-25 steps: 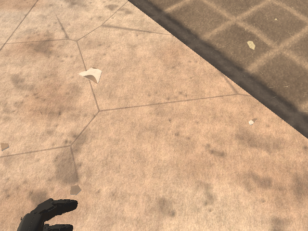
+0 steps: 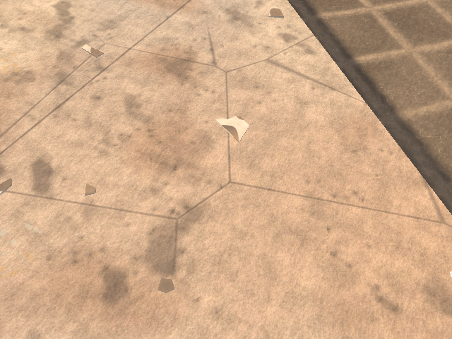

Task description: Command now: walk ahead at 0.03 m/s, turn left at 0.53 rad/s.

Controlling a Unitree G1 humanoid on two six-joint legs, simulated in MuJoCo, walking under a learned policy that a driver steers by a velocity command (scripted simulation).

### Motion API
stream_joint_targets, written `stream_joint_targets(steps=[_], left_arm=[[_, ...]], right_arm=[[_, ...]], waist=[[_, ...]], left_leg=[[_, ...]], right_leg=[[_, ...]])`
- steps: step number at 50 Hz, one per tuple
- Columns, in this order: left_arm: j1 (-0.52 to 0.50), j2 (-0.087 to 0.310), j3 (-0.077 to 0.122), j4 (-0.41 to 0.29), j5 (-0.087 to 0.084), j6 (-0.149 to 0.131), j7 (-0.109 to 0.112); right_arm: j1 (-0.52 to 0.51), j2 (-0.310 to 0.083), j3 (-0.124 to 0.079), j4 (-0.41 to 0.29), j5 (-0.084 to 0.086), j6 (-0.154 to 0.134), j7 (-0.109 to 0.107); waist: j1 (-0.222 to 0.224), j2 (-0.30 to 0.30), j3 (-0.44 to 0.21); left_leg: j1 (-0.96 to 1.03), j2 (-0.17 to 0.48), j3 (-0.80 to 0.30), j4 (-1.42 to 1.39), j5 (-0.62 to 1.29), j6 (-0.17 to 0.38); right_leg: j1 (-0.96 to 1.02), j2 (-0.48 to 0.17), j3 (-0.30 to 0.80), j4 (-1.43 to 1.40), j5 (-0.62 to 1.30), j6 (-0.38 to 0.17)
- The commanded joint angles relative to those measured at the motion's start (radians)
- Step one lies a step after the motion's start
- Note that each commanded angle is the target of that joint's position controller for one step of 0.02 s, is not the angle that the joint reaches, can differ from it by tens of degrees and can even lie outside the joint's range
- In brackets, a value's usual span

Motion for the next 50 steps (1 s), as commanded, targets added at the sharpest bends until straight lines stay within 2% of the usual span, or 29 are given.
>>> stream_joint_targets(steps=[1, 2, 5, 9, 13, 16, 18, 19, 20, 21, 22, 23, 24, 25, 26, 27, 29, 33, 37, 39, 40, 41, 42, 43, 44, 45, 47, 49, 50], left_arm=[[-0.040, 0.090, 0.025, -0.073, -0.009, -0.009, 0.014], [-0.036, 0.109, 0.032, -0.068, -0.001, -0.007, 0.021], [-0.014, 0.088, 0.030, -0.057, -0.008, -0.013, 0.019], [-0.047, 0.064, 0.019, -0.059, -0.011, -0.016, 0.015], [-0.046, 0.078, 0.020, -0.055, -0.016, -0.021, 0.003], [-0.027, 0.090, 0.022, -0.052, -0.020, -0.035, -0.009], [0.021, 0.093, 0.026, -0.040, -0.020, -0.047, -0.019], [0.060, 0.098, 0.030, -0.026, -0.019, -0.052, -0.022], [0.089, 0.147, 0.042, -0.020, -0.007, -0.051, -0.019], [0.058, 0.227, 0.055, -0.033, 0.009, -0.041, -0.008], [0.054, 0.207, 0.049, -0.041, 0.038, -0.041, -0.012], [0.008, 0.157, 0.033, -0.063, 0.033, -0.045, -0.010], [-0.035, 0.120, 0.024, -0.069, 0.018, -0.042, -0.005], [-0.053, 0.102, 0.017, -0.075, 0.002, -0.039, 0.001], [-0.050, 0.098, 0.013, -0.073, -0.006, -0.037, 0.006], [-0.033, 0.104, 0.011, -0.068, -0.004, -0.031, 0.012], [0.018, 0.118, 0.015, -0.058, 0.004, -0.022, 0.023], [0.035, 0.168, 0.030, -0.059, 0.002, -0.010, 0.019], [0.031, 0.197, 0.036, -0.049, -0.018, -0.007, -0.007], [0.005, 0.192, 0.031, -0.041, -0.038, -0.008, -0.012], [0.038, 0.160, 0.019, -0.022, -0.042, -0.011, -0.015], [0.090, 0.100, 0.000, -0.009, -0.011, -0.018, -0.023], [0.087, 0.038, -0.025, -0.041, 0.029, -0.025, -0.029], [0.012, 0.112, -0.001, -0.048, 0.006, -0.019, -0.014], [0.012, 0.137, 0.010, -0.045, -0.016, -0.011, -0.010], [0.029, 0.135, 0.014, -0.028, -0.019, -0.004, -0.005], [0.053, 0.138, 0.020, -0.002, -0.007, 0.006, 0.006], [0.086, 0.109, 0.014, 0.014, -0.011, 0.006, 0.005], [0.093, 0.094, 0.007, 0.019, -0.011, 0.004, 0.002]], right_arm=[[0.029, -0.195, -0.052, -0.061, 0.011, -0.047, -0.009], [-0.009, -0.167, -0.042, -0.069, 0.029, -0.043, -0.017], [-0.011, -0.160, -0.037, -0.083, 0.021, -0.033, -0.034], [0.001, -0.184, -0.047, -0.089, 0.025, -0.021, -0.046], [-0.021, -0.193, -0.050, -0.100, 0.021, -0.009, -0.041], [-0.041, -0.188, -0.048, -0.107, 0.025, -0.002, -0.035], [-0.069, -0.182, -0.045, -0.116, 0.034, 0.004, -0.038], [-0.083, -0.174, -0.041, -0.121, 0.040, 0.009, -0.042], [-0.059, -0.142, -0.032, -0.125, 0.037, 0.010, -0.044], [0.001, -0.083, -0.017, -0.132, 0.027, 0.006, -0.041], [-0.001, -0.158, -0.040, -0.140, 0.025, -0.003, -0.039], [0.022, -0.224, -0.063, -0.116, 0.026, -0.004, -0.038], [0.032, -0.224, -0.071, -0.097, 0.029, 0.003, -0.037], [0.043, -0.195, -0.067, -0.082, 0.029, 0.014, -0.039], [0.038, -0.171, -0.060, -0.085, 0.030, 0.021, -0.037], [0.022, -0.148, -0.052, -0.095, 0.035, 0.023, -0.033], [-0.035, -0.121, -0.040, -0.127, 0.044, 0.019, -0.028], [-0.068, -0.095, -0.021, -0.162, 0.034, 0.018, -0.015], [-0.031, -0.104, -0.020, -0.157, 0.029, 0.023, -0.006], [0.034, -0.099, -0.023, -0.129, 0.026, 0.025, -0.002], [0.062, -0.115, -0.028, -0.114, 0.023, 0.025, -0.004], [0.083, -0.170, -0.041, -0.116, 0.025, 0.024, -0.014], [0.042, -0.242, -0.044, -0.153, 0.003, 0.021, -0.025], [0.068, -0.179, -0.027, -0.144, -0.021, -0.003, -0.014], [0.029, -0.158, -0.019, -0.129, -0.020, -0.021, -0.008], [-0.016, -0.151, -0.018, -0.119, -0.010, -0.033, -0.008], [-0.064, -0.126, -0.006, -0.110, 0.001, -0.044, -0.014], [-0.075, -0.089, 0.008, -0.093, -0.002, -0.048, -0.019], [-0.060, -0.077, 0.010, -0.079, 0.002, -0.049, -0.021]], waist=[[-0.007, 0.121, -0.166], [0.007, 0.122, -0.158], [0.023, 0.137, -0.191], [0.000, 0.148, -0.179], [-0.008, 0.179, -0.152], [-0.007, 0.195, -0.149], [0.023, 0.195, -0.157], [0.047, 0.183, -0.157], [0.039, 0.112, -0.174], [-0.028, -0.161, -0.168], [-0.006, -0.238, -0.145], [-0.018, -0.144, -0.123], [-0.033, -0.113, -0.103], [-0.031, -0.106, -0.086], [-0.018, -0.112, -0.070], [-0.007, -0.115, -0.063], [0.033, -0.134, -0.072], [0.061, -0.146, -0.113], [0.049, -0.155, -0.117], [0.003, -0.140, -0.117], [-0.008, -0.104, -0.121], [0.009, 0.058, -0.167], [0.038, 0.319, -0.172], [-0.039, 0.213, -0.201], [-0.013, 0.186, -0.154], [0.004, 0.181, -0.123], [0.022, 0.169, -0.102], [0.038, 0.159, -0.122], [0.031, 0.158, -0.139]], left_leg=[[0.306, 0.260, -0.351, -0.227, 0.596, 0.213], [0.290, 0.245, -0.332, -0.230, 0.575, 0.187], [0.274, 0.206, -0.307, -0.231, 0.603, 0.182], [0.268, 0.188, -0.342, -0.229, 0.479, 0.180], [0.182, 0.170, -0.408, -0.234, 0.347, 0.179], [0.182, 0.159, -0.476, -0.211, 0.357, 0.171], [0.178, 0.133, -0.501, -0.171, 0.374, 0.143], [0.146, 0.101, -0.491, -0.143, 0.329, 0.109], [0.057, 0.049, -0.445, -0.062, 0.171, 0.058], [-0.117, -0.105, -0.263, 0.149, -0.192, -0.007], [-0.220, -0.131, -0.190, 0.367, -0.387, -0.055], [-0.221, -0.078, -0.201, 0.510, -0.327, -0.077], [-0.228, -0.066, -0.186, 0.561, -0.259, -0.092], [-0.247, -0.060, -0.174, 0.597, -0.208, -0.111], [-0.271, -0.053, -0.164, 0.621, -0.169, -0.128], [-0.270, -0.047, -0.133, 0.603, -0.144, -0.138], [-0.291, -0.025, -0.092, 0.510, -0.118, -0.154], [-0.194, 0.025, -0.043, 0.312, -0.129, -0.154], [-0.025, 0.000, 0.010, 0.112, -0.112, -0.116], [0.100, -0.021, 0.032, -0.109, 0.044, -0.070], [0.211, -0.028, 0.018, -0.228, 0.160, -0.038], [0.378, 0.092, -0.144, -0.250, 0.433, 0.000], [0.419, 0.339, -0.424, -0.227, 0.716, 0.162], [0.298, 0.380, -0.433, -0.241, 0.647, 0.281], [0.258, 0.319, -0.355, -0.256, 0.559, 0.258], [0.243, 0.258, -0.298, -0.265, 0.463, 0.206], [0.210, 0.220, -0.246, -0.268, 0.503, 0.168], [0.205, 0.194, -0.201, -0.271, 0.514, 0.167], [0.223, 0.180, -0.197, -0.292, 0.365, 0.162]], right_leg=[[-0.278, 0.024, 0.151, 0.248, -0.013, 0.000], [-0.271, 0.016, 0.161, 0.218, 0.041, 0.003], [-0.200, 0.049, 0.159, 0.167, 0.130, 0.019], [-0.152, 0.066, 0.173, -0.036, 0.167, 0.043], [-0.049, 0.085, 0.180, -0.163, 0.166, 0.041], [0.007, 0.097, 0.184, -0.264, 0.154, 0.026], [0.089, 0.101, 0.174, -0.415, 0.227, 0.007], [0.172, 0.090, 0.162, -0.540, 0.341, -0.009], [0.288, -0.023, 0.242, -0.585, 0.421, -0.050], [0.374, -0.234, 0.462, -0.598, 0.628, -0.162], [0.306, -0.360, 0.611, -0.623, 0.707, -0.318], [0.277, -0.340, 0.537, -0.617, 0.679, -0.327], [0.266, -0.268, 0.434, -0.604, 0.625, -0.279], [0.274, -0.215, 0.360, -0.599, 0.574, -0.244], [0.282, -0.202, 0.321, -0.598, 0.591, -0.242], [0.282, -0.183, 0.276, -0.604, 0.606, -0.245], [0.352, -0.189, 0.239, -0.609, 0.633, -0.261], [0.393, -0.230, 0.185, -0.601, 0.679, -0.274], [0.334, -0.241, 0.161, -0.569, 0.715, -0.267], [0.297, -0.226, 0.139, -0.503, 0.681, -0.225], [0.237, -0.198, 0.111, -0.448, 0.610, -0.172], [0.112, -0.130, 0.032, -0.298, 0.395, -0.080], [-0.102, -0.008, -0.020, -0.095, -0.091, 0.014], [-0.080, -0.012, 0.096, 0.064, -0.167, 0.030], [-0.090, -0.022, 0.117, 0.126, -0.123, 0.026], [-0.104, -0.025, 0.125, 0.131, -0.064, 0.022], [-0.080, -0.023, 0.136, 0.138, 0.044, 0.031], [-0.025, -0.016, 0.131, 0.090, 0.111, 0.041], [-0.012, -0.021, 0.122, 0.017, 0.140, 0.042]])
